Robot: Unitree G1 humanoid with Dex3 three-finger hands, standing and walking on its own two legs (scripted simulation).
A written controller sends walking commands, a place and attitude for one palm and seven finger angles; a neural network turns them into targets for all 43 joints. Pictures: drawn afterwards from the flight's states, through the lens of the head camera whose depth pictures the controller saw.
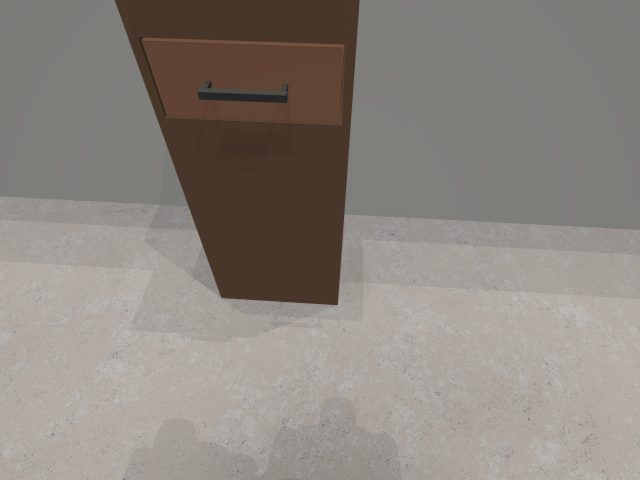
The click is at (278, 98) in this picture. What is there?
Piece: drawer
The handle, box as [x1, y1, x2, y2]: [197, 81, 287, 102]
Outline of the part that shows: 197,92 199,99 286,102 287,84 283,84 282,89 280,91 214,89 210,87 210,81 206,81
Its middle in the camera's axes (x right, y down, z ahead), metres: -0.16 -0.30 +0.78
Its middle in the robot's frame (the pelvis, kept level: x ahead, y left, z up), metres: +0.79 +0.20 +0.08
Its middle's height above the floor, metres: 0.85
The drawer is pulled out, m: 0.00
